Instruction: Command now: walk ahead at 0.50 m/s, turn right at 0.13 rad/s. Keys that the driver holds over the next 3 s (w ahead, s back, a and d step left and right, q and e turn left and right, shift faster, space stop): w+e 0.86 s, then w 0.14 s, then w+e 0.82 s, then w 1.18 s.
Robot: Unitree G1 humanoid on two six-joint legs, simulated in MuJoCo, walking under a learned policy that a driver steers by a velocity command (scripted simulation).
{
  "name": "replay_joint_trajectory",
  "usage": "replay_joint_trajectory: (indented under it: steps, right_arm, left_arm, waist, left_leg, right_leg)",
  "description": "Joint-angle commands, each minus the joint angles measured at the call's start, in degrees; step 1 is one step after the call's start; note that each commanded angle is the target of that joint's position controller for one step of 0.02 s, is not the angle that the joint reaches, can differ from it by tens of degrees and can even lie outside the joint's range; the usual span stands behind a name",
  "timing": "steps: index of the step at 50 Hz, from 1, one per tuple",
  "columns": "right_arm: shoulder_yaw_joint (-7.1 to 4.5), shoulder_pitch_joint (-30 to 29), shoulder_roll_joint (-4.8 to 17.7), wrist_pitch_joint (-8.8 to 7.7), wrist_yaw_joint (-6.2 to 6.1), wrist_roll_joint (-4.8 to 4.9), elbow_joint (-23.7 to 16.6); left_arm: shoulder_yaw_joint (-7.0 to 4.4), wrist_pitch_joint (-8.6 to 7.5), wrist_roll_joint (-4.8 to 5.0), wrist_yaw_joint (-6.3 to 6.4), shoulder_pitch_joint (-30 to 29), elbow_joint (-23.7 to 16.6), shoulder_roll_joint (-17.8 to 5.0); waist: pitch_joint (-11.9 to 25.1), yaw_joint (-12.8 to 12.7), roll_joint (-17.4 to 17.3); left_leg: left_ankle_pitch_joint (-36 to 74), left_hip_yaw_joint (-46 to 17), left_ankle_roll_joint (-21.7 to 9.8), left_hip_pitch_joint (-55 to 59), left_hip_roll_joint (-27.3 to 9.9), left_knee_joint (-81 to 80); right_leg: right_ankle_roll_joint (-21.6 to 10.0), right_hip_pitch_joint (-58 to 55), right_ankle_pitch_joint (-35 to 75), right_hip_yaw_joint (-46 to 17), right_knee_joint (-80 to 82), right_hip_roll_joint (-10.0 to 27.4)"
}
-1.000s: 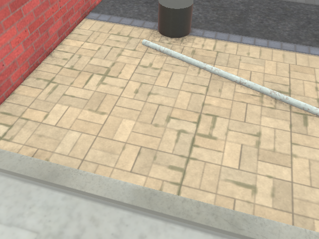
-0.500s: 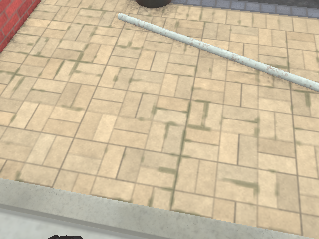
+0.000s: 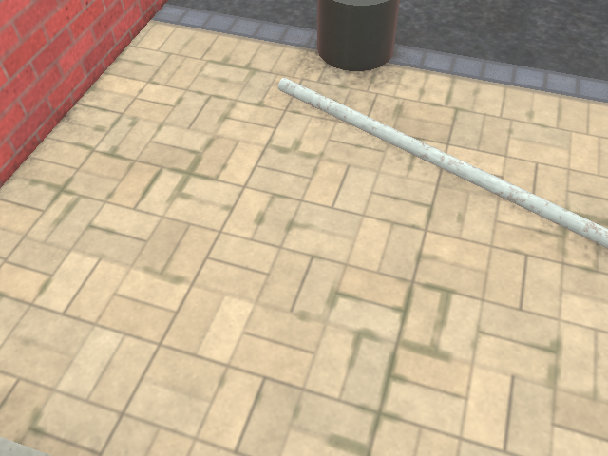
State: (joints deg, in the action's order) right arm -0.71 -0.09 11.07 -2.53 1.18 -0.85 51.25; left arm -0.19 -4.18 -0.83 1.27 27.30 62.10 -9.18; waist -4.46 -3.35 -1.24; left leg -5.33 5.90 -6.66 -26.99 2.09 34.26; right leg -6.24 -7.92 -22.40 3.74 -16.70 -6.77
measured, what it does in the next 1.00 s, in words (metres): goes down, turning right: left foot, then right foot 0.17 m lower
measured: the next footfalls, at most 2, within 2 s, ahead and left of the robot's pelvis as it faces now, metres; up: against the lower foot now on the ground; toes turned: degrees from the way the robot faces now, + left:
left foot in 0.02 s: +0.16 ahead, +0.06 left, +0.00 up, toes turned +2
right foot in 0.70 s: +0.52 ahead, -0.21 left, -0.17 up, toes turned -26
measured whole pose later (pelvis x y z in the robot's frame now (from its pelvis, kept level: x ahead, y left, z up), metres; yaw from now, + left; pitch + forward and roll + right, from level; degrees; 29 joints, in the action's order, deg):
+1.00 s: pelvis +0.53 -0.16 -0.16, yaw -30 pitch +0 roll -2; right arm -1.1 3.6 11.5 -2.9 0.7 -1.8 46.5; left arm -3.4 -3.3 -0.4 -0.4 19.9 56.5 -12.9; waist -5.9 -2.9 -2.1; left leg -5.4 -1.6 1.3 -37.6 -7.7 47.7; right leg -7.1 9.4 -14.2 -0.8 -23.6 -9.8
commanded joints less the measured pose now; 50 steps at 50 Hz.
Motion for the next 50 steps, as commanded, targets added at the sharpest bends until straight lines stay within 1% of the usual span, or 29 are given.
replay_joint_trajectory:
  steps: [1, 2, 3, 4, 6, 8, 10, 11, 14, 16, 18, 21, 26, 28, 31, 33, 34, 35, 36, 37, 38, 39, 40, 41, 42, 43, 45, 47, 50]
  right_arm:
    - [-3.7, 25.85, 10.87, -1.01, -1.39, -0.91, 4.5]
    - [-4.59, 29.57, 14.75, -1.15, -1.55, -1.81, 4.77]
    - [-4.47, 26.53, 13.08, -0.66, -0.84, -0.31, 3.86]
    - [-3.96, 20.22, 9.35, -0.54, -0.34, 1.05, 2.55]
    - [-2.87, 13.83, 5.58, -1.65, 0.31, 0.38, 1.37]
    - [-2.62, 14.87, 5.66, -2.87, -0.55, 0.45, 1.66]
    - [-3.15, 17.19, 8.19, -3.59, -1.09, -0.01, 1.73]
    - [-3.82, 18.91, 9.61, -3.43, -1.44, -0.53, 2.39]
    - [-3.82, 23.85, 9.86, -4.03, -1.62, -1.2, 2.87]
    - [-2.9, 24.09, 7.32, -5.08, -1.51, -0.65, 3.62]
    - [-2.88, 26.41, 7.78, -6.15, -1.57, -0.93, 4.6]
    - [-2.85, 26.41, 8.73, -6.47, -2.56, -1.03, 4.68]
    - [-2.83, 32.05, 8.22, -6.55, -2.83, -2.36, 5.9]
    - [-1.94, 33.47, 6.03, -5.57, -3.31, -3.2, 6.4]
    - [-1.55, 30.15, 6.8, -4.02, -3.62, -1.86, 5.41]
    - [-1.57, 29.93, 8.4, -2.85, -3.95, -1.5, 5.83]
    - [-2.07, 30.1, 8.95, -1.83, -4.31, -1.02, 6.01]
    - [-3.25, 25.91, 10.02, -1.39, -3.48, 1.1, 5.77]
    - [-3.14, 32.36, 7.33, -1.52, -3.12, 2.19, 3.19]
    - [-2.29, 29.85, 8.09, -1.97, -3.12, 2.79, -0.6]
    - [-2.14, 24.83, 9.82, -2.13, -2.78, 1.03, -1.74]
    - [-2.03, 22.86, 8.6, -2.14, -2.35, -0.7, -1.65]
    - [-2.07, 22.17, 8.06, -2.41, -1.7, -2.17, -2.34]
    - [-2.55, 21.65, 9.22, -1.76, -1.56, -3.71, -1.85]
    - [-2.49, 18.14, 7.61, -0.46, -1.28, -2.75, -3.61]
    - [-2.11, 17.17, 6.57, 0.2, -1.25, -2.51, -4.31]
    - [-1.6, 15.65, 5.26, 0.09, -0.94, -1.84, -5.09]
    - [-1.35, 13.32, 4.46, -0.41, -0.62, -0.99, -4.84]
    - [-1.6, 5.5, 5.09, -0.44, -0.25, -0.55, -6.74]
  left_arm:
    - [-1.85, 0.19, 0.09, 0.52, -2.85, -2.72, -10.54]
    - [-1.31, 0.14, 0.14, 0.25, 0.31, -3.77, -6.41]
    - [-1.62, 0.68, 1.21, -0.06, 9.53, -1.54, -4.46]
    - [-2.81, 0.98, 0.15, -0.02, 3.47, -1.62, -9.46]
    - [-3.76, 1.39, 0.47, -0.82, -3.24, -3.87, -9.17]
    - [-3.76, 3.58, -0.37, -1.43, -3.29, -4.2, -6.83]
    - [-4.23, 4.75, -0.51, -2.45, -4.96, -5.58, -6.83]
    - [-4.18, 5.31, -1.25, -2.87, -6.79, -6.71, -6.66]
    - [-4.88, 6.08, -1.35, -3.26, -9.39, -8.21, -7.19]
    - [-5.74, 5.58, -0.58, -3.35, -16.22, -11.01, -8.01]
    - [-6.05, 5.05, -0.84, -3.59, -19.22, -12.17, -8.35]
    - [-5.87, 4.51, -1.26, -3.85, -23.37, -13.35, -8.31]
    - [-5.64, 4.29, -1.38, -4.39, -31.5, -16.64, -8.43]
    - [-4.65, 4.19, -1.76, -4.89, -36.61, -18.21, -6.38]
    - [-3.89, 3.95, -1.55, -5.84, -30.54, -16.03, -5.67]
    - [-4.79, 4.15, -2.21, -4.58, -14.94, -9.83, -7.94]
    - [-5.94, 3.92, -2.83, -3.67, -6.26, -6.02, -10.93]
    - [-7.25, 3.31, -4.22, -3.01, 0.37, -3.51, -14.24]
    - [-8.45, 2.83, -3.42, -3.0, 1.8, -2.79, -22.06]
    - [-8.56, 2.37, -0.89, -2.92, 3.32, -5.51, -22.35]
    - [-7.37, 3.02, -0.64, -2.28, 2.41, -7.32, -17.89]
    - [-6.73, 3.58, -1.01, -1.46, -0.85, -7.74, -16.0]
    - [-5.93, 2.86, -0.86, -0.22, -5.25, -8.77, -15.24]
    - [-5.45, 1.98, -0.41, 0.09, -8.4, -10.45, -13.74]
    - [-4.91, 1.22, 0.4, 0.11, -12.41, -10.65, -13.48]
    - [-5.29, 0.42, 0.08, -0.21, -13.39, -10.82, -14.73]
    - [-5.17, -0.39, 0.17, -0.72, -12.57, -10.39, -13.83]
    - [-4.75, -0.49, 0.52, -1.46, -10.18, -9.55, -11.83]
    - [-4.48, 0.14, 0.7, -1.88, -5.47, -8.4, -11.15]
  waist:
    - [8.07, 14.67, 3.06]
    - [14.47, 12.16, -7.07]
    - [17.19, 7.5, -8.91]
    - [7.84, 6.68, 0.44]
    - [-0.47, 3.92, 1.46]
    - [-1.3, 1.86, 0.09]
    - [-1.55, 1.27, 1.11]
    - [-0.89, 1.79, 0.72]
    - [1.48, 3.07, 0.01]
    - [-1.73, 3.13, -2.01]
    - [-3.36, 4.67, -3.57]
    - [-2.99, 5.13, -1.69]
    - [-7.21, 8.81, -2.17]
    - [-8.44, 11.01, -0.87]
    - [-6.14, 8.24, 1.04]
    - [3.07, 1.93, -0.1]
    - [5.95, -1.98, 0.44]
    - [6.19, -8.42, 9.93]
    - [12.19, -1.79, 18.24]
    - [26.8, -5.05, 12.31]
    - [24.86, -5.77, 1.27]
    - [19.11, -3.25, 0.21]
    - [16.52, 0.68, -0.86]
    - [13.22, 2.11, -1.39]
    - [7.06, 5.6, -3.43]
    - [5.06, 6.41, -1.44]
    - [6.66, 6.72, 1.19]
    - [7.06, 4.86, 3.89]
    - [4.98, 1.23, 3.34]
  left_leg:
    - [-2.0, -7.92, -4.53, 27.25, -3.67, -7.36]
    - [3.5, -22.89, -8.2, 37.67, -18.32, -8.72]
    - [-0.77, -42.72, -17.19, 43.58, -26.62, -13.34]
    - [-8.08, -35.28, -15.12, 33.66, -23.92, -18.41]
    - [-5.62, -23.74, -11.29, 19.48, -19.95, -23.76]
    - [-1.51, -16.42, -8.11, 14.61, -17.4, -26.01]
    - [3.92, -13.26, -6.78, 16.27, -16.77, -26.7]
    - [8.6, -10.44, -6.53, 17.31, -16.54, -25.64]
    - [12.93, -5.63, -5.68, 22.19, -16.02, -20.57]
    - [5.34, -3.39, -2.13, 23.98, -14.19, -20.8]
    - [3.22, -3.67, -1.84, 26.67, -14.98, -20.61]
    - [-3.74, -0.03, -1.28, 22.88, -14.74, -16.15]
    - [-3.43, 1.11, -0.24, 30.33, -18.11, -6.55]
    - [-4.65, 3.3, 0.4, 30.36, -17.72, -3.32]
    - [0.4, 7.45, 1.66, 23.5, -16.05, 6.21]
    - [15.78, 7.31, 1.43, 26.51, -15.57, 26.79]
    - [14.52, 5.86, 2.01, 22.87, -14.77, 40.42]
    - [-15.03, 9.48, 3.93, 12.56, -6.45, 67.65]
    - [-48.18, 3.21, 4.92, -17.46, -3.26, 84.0]
    - [-39.5, -4.89, 5.58, -26.72, -5.98, 82.63]
    - [-30.95, -6.56, 4.91, -28.87, -9.06, 72.29]
    - [-27.64, -5.63, 5.4, -29.64, -8.84, 69.5]
    - [-17.31, -8.22, 5.93, -28.68, -9.92, 59.37]
    - [-16.52, -8.57, 7.02, -22.17, -10.89, 55.74]
    - [-14.13, -8.91, 9.63, -13.28, -11.99, 41.98]
    - [-13.33, -8.25, 10.72, -7.54, -11.6, 35.81]
    - [-6.9, -7.32, 10.44, -1.7, -11.2, 25.85]
    - [0.99, -6.66, 8.5, 0.86, -10.34, 17.05]
    - [5.2, -5.96, 6.94, -1.36, -8.27, 8.78]
  right_leg:
    - [0.72, 12.89, 61.46, -4.58, -29.96, 14.98]
    - [0.54, 22.87, 13.27, -1.08, -50.27, 7.2]
    - [1.04, 38.86, -10.26, -5.12, -63.33, 1.01]
    - [0.32, 42.24, -3.52, -8.18, -61.9, 5.88]
    - [0.66, 38.0, 2.04, -8.84, -55.05, 9.46]
    - [2.23, 33.64, 4.82, -9.0, -50.49, 11.19]
    - [2.89, 36.68, 7.82, -8.63, -47.52, 11.61]
    - [3.41, 38.41, 9.44, -7.03, -48.08, 11.51]
    - [2.77, 46.23, 18.5, -6.49, -49.87, 12.09]
    - [2.61, 52.29, 23.78, -8.0, -42.79, 12.35]
    - [2.66, 55.47, 28.1, -7.87, -38.72, 12.0]
    - [2.77, 50.58, 41.51, -4.9, -29.23, 9.8]
    - [1.18, 57.88, 43.77, -3.44, -22.79, 10.45]
    - [0.88, 55.91, 47.13, -0.09, -16.16, 10.68]
    - [-0.47, 37.57, 53.22, 3.48, -8.41, 8.99]
    - [-2.1, 22.69, 53.74, 4.83, -6.31, 7.7]
    - [-3.22, 12.25, 49.85, 2.06, -4.12, 7.95]
    - [-7.45, 0.95, 57.19, 0.11, 3.83, 10.13]
    - [-9.61, -25.95, 95.29, -7.07, -25.3, 20.41]
    - [-17.57, -36.04, 94.29, -20.58, -26.36, 29.19]
    - [-15.7, -29.04, 64.15, -23.65, -16.8, 27.96]
    - [-16.14, -19.19, 45.38, -27.29, -10.3, 26.96]
    - [-15.68, -9.59, 26.59, -30.98, -5.64, 27.77]
    - [-16.43, 3.02, 27.83, -33.45, -3.58, 28.19]
    - [-15.29, 19.01, 32.18, -27.51, 1.14, 23.51]
    - [-15.18, 25.89, 36.78, -25.24, 1.56, 21.25]
    - [-13.09, 27.88, 42.58, -19.24, 1.44, 17.29]
    - [-10.33, 25.23, 42.99, -15.48, 1.27, 14.54]
    - [-7.91, 18.06, 35.46, -16.2, 1.02, 14.19]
